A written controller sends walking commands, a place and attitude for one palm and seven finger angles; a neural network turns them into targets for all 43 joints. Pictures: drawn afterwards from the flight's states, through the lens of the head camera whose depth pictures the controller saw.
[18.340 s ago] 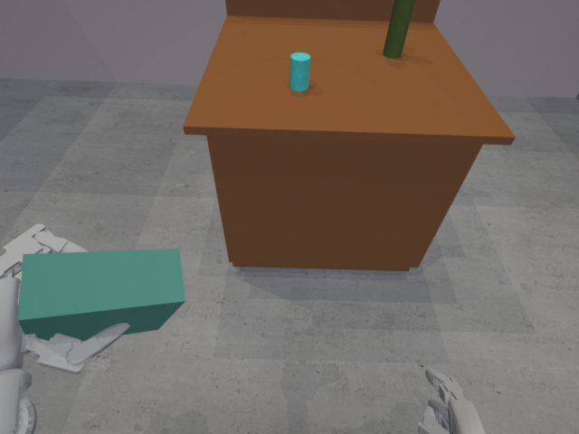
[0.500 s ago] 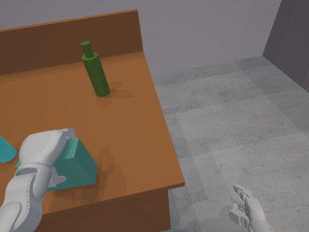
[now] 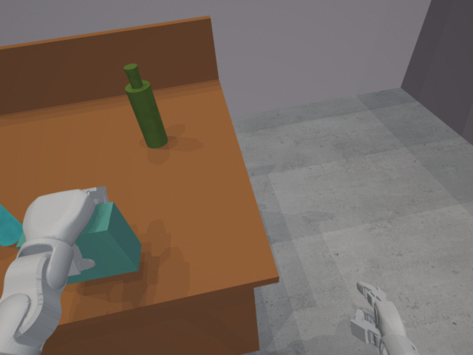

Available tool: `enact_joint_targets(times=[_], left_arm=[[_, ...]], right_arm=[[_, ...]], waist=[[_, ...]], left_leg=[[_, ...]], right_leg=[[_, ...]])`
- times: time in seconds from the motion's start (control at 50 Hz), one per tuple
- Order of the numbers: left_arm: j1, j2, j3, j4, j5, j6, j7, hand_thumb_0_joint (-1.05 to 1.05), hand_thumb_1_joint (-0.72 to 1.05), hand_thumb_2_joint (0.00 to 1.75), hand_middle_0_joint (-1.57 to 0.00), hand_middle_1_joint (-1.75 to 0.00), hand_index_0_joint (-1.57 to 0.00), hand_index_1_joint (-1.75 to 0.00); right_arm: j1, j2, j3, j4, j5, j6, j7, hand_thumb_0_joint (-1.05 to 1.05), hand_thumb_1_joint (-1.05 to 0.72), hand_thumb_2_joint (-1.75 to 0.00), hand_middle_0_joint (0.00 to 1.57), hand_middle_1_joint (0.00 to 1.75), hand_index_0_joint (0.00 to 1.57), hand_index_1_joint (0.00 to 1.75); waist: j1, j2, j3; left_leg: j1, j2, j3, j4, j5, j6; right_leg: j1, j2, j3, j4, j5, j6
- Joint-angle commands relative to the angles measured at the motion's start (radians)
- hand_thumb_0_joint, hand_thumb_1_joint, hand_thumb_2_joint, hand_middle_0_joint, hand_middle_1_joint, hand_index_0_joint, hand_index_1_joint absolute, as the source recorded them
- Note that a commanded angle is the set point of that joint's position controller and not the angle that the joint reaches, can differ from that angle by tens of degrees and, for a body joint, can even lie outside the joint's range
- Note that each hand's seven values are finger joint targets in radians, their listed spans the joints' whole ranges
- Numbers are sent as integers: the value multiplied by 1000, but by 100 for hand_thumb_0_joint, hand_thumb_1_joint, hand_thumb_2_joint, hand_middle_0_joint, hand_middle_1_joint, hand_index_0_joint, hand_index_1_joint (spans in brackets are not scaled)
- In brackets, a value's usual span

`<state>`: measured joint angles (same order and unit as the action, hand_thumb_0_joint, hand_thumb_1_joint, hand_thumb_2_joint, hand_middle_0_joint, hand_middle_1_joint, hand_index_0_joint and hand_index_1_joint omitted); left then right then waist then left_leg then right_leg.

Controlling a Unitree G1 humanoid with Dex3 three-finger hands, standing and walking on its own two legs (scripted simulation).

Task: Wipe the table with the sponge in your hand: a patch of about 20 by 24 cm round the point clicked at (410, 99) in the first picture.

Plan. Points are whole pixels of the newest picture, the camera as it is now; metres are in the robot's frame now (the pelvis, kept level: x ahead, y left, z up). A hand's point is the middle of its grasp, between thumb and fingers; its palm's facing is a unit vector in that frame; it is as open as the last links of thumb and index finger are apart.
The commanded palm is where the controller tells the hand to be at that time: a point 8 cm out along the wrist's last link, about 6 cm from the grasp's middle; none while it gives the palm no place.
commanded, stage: lower the sponge onto the table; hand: left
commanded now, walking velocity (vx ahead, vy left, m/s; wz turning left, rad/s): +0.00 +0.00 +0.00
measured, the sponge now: (93, 252) +0.24 +0.30 +0.05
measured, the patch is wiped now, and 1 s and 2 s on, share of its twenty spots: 0.00 0.00 0.15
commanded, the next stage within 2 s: wipe forward along the first lane in 1.36 s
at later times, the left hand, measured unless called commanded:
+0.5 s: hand (83, 234) +0.25 +0.30 +0.10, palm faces -0.03 -0.05 -1.00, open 9.7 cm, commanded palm +0.23 +0.29 +0.16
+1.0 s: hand (94, 245) +0.24 +0.29 +0.07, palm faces -0.07 -0.05 -1.00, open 9.7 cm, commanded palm +0.23 +0.28 +0.14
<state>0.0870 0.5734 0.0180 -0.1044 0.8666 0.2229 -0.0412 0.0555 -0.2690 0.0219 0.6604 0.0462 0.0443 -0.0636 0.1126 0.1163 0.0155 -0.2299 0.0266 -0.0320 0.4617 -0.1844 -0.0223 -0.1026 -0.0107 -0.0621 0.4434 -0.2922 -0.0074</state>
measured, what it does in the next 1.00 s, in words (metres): stands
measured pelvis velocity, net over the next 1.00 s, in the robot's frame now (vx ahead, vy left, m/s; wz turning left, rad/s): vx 0.01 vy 0.00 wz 0.00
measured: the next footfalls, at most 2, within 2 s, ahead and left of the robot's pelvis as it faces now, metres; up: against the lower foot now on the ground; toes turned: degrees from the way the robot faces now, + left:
none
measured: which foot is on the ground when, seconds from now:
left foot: down 0.00-1.00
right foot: down 0.00-1.00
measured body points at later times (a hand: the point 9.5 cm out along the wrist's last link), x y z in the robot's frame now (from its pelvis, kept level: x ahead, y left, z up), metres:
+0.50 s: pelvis +0.01 +0.00 +0.00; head +0.01 -0.04 +0.45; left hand +0.24 +0.30 +0.15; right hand +0.24 -0.21 -0.10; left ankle +0.04 +0.14 -0.74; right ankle -0.03 -0.11 -0.74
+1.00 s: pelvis +0.01 +0.00 +0.00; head +0.01 -0.04 +0.45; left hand +0.24 +0.29 +0.13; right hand +0.24 -0.22 -0.10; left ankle +0.04 +0.14 -0.74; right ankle -0.03 -0.11 -0.74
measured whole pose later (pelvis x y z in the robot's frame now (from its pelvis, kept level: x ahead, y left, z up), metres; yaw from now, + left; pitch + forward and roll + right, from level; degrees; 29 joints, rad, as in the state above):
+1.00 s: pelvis +0.01 +0.00 +0.00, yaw +0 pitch -1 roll +0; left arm 0.15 0.52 -0.01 -0.08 0.91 0.20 -0.01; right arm 0.08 -0.27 0.00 0.65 0.04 0.04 -0.06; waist 0.11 0.11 0.00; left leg -0.26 0.02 -0.03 0.49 -0.21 -0.02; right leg -0.13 -0.01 -0.06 0.47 -0.32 -0.01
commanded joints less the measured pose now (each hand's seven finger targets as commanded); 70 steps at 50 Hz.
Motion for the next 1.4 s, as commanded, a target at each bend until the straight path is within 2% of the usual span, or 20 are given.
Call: enact_joint_targets(times=[0.0, 0.08, 0.14, 0.18, 0.2, 0.28, 0.36, 0.48, 0.54, 0.6, 0.64, 0.68, 0.74, 0.84, 0.94, 1.08, 1.22, 1.24, 1.34, 1.38], left_arm=[[-265, 231, 145, -157, 16, 7, 49, 0, 10, 130, -120, -160, -120, -160], [-259, 237, 141, -166, 17, 7, 31, 0, 10, 130, -120, -160, -120, -160], [-248, 291, 193, -208, 17, -4, 34, 0, 10, 130, -120, -160, -120, -160], [-211, 256, 183, -213, 15, -14, 43, 0, 10, 130, -120, -160, -120, -160], [-177, 267, 201, -216, 10, -11, 48, 0, 10, 130, -120, -160, -120, -160], [-181, 270, 213, -184, 9, 13, 65, 0, 10, 130, -120, -160, -120, -160], [-166, 241, 179, -165, 7, 38, 49, 0, 10, 130, -120, -160, -120, -160], [-208, 185, 105, -221, 23, -5, 41, 0, 10, 130, -120, -160, -120, -160], [-232, 236, 151, -244, 42, -17, 60, 0, 10, 130, -120, -160, -120, -160], [-185, 235, 179, -206, 52, -14, 90, 0, 10, 130, -120, -160, -120, -160], [-171, 258, 208, -201, 45, 9, 101, 0, 10, 130, -120, -160, -120, -160], [-140, 210, 174, -176, 36, 24, 103, 0, 10, 130, -120, -160, -120, -160], [-137, 204, 154, -167, 29, 48, 84, 0, 10, 130, -120, -160, -120, -160], [-166, 167, 96, -211, 30, 7, 58, 0, 10, 130, -120, -160, -120, -160], [-203, 220, 154, -197, 55, -41, 93, 0, 10, 130, -120, -160, -120, -160], [-97, 144, 119, -143, 53, -18, 134, 0, 10, 130, -120, -160, -120, -160], [-104, 141, 102, -116, 53, 12, 131, 0, 10, 130, -120, -160, -120, -160], [-116, 172, 128, -115, 55, 17, 129, 0, 10, 130, -120, -160, -120, -160], [-83, 146, 106, -99, 61, 13, 121, 0, 10, 130, -120, -160, -120, -160], [-77, 135, 102, -72, 53, 8, 120, 0, 10, 130, -120, -160, -120, -160]], right_arm=[[-185, -94, -36, -165, 0, -57, -13, 0, -90, -90, 20, 30, 20, 30], [-184, -95, -32, -170, 1, -56, -12, 0, -90, -90, 20, 30, 20, 30], [-191, -99, -34, -175, -3, -55, -11, 0, -90, -90, 20, 30, 20, 30], [-169, -91, -38, -177, -5, -59, -4, 0, -90, -90, 20, 30, 20, 30], [-166, -94, -40, -183, -8, -56, -2, 0, -90, -90, 20, 30, 20, 30], [-164, -95, -40, -178, -3, -53, 2, 0, -90, -90, 20, 30, 20, 30], [-174, -99, -33, -182, 0, -44, 1, 0, -90, -90, 20, 30, 20, 30], [-159, -88, -38, -183, -1, -59, -6, 0, -90, -90, 20, 30, 20, 30], [-169, -94, -39, -180, -8, -56, -7, 0, -90, -90, 20, 30, 20, 30], [-146, -93, -47, -173, -12, -52, -2, 0, -90, -90, 20, 30, 20, 30], [-169, -95, -43, -174, -8, -45, 3, 0, -90, -90, 20, 30, 20, 30], [-158, -89, -43, -177, -5, -42, 9, 0, -90, -90, 20, 30, 20, 30], [-185, -97, -37, -182, -1, -34, 9, 0, -90, -90, 20, 30, 20, 30], [-171, -90, -38, -191, -2, -46, 1, 0, -90, -90, 20, 30, 20, 30], [-152, -91, -48, -175, -8, -55, -7, 0, -90, -90, 20, 30, 20, 30], [-146, -92, -62, -169, -4, -55, 9, 0, -90, -90, 20, 30, 20, 30], [-154, -94, -57, -172, -1, -46, 9, 0, -90, -90, 20, 30, 20, 30], [-165, -96, -54, -169, 1, -46, 7, 0, -90, -90, 20, 30, 20, 30], [-163, -96, -56, -170, 0, -46, 10, 0, -90, -90, 20, 30, 20, 30], [-147, -99, -59, -168, 2, -47, 10, 0, -90, -90, 20, 30, 20, 30]], waist=[[-11, -31, -197], [-20, -54, -203], [-7, -30, -224], [-5, -36, -233], [8, -32, -239], [1, -58, -212], [-7, -82, -193], [-29, -25, -205], [-15, -30, -223], [0, -40, -257], [3, -26, -232], [-2, -32, -227], [-10, -40, -198], [-30, -45, -203], [-22, -43, -204], [-10, -51, -220], [-17, -83, -185], [-15, -72, -171], [-10, -65, -186], [-15, -105, -178]], left_leg=[[143, -57, 29, -42, 144, 63], [136, -55, 31, -41, 152, 65], [146, -56, 28, -34, 180, 64], [149, -51, 30, -27, 211, 65], [147, -56, 29, -27, 220, 65], [126, -50, 35, -30, 204, 62], [111, -55, 38, -28, 190, 63], [150, -50, 26, -20, 185, 68], [157, -49, 19, -24, 204, 66], [157, -50, 28, -12, 255, 64], [140, -49, 28, -19, 242, 60], [125, -49, 34, -18, 238, 60], [114, -52, 36, -20, 208, 60], [131, -53, 29, -11, 179, 70], [138, -51, 26, -8, 176, 67], [114, -47, 34, -2, 197, 63], [88, -55, 38, -5, 149, 68], [88, -55, 33, -11, 134, 65], [88, -57, 33, -6, 140, 65], [76, -55, 38, 2, 137, 69]], right_leg=[[-71, 34, 15, -86, 183, -35], [-60, 32, 13, -78, 200, -31], [-42, 37, 27, -74, 231, -38], [-40, 33, 9, -60, 261, -34], [-28, 31, 10, -61, 276, -34], [-38, 32, 11, -59, 260, -32], [-53, 32, 9, -62, 258, -28], [-91, 37, 4, -63, 223, -32], [-75, 46, 16, -62, 241, -41], [-49, 38, 5, -46, 296, -40], [-43, 43, 20, -49, 288, -44], [-42, 36, 3, -42, 288, -38], [-58, 40, 13, -51, 273, -37], [-89, 43, 13, -56, 239, -34], [-103, 46, 20, -59, 221, -40], [-89, 39, 7, -35, 248, -37], [-98, 38, 10, -40, 223, -30], [-104, 45, 23, -49, 196, -36], [-101, 46, 22, -43, 203, -38], [-106, 42, 15, -36, 216, -32]])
